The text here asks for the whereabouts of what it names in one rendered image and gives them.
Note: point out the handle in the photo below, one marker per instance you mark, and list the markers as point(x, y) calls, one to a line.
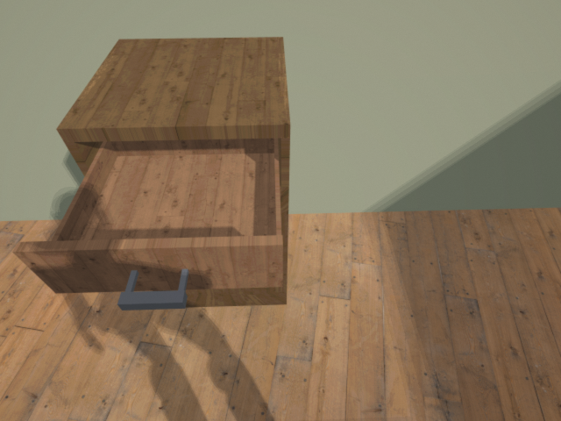
point(153, 300)

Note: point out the cabinet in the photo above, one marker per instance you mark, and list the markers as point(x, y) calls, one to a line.
point(181, 89)

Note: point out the drawer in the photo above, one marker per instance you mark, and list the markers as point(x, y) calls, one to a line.
point(212, 206)

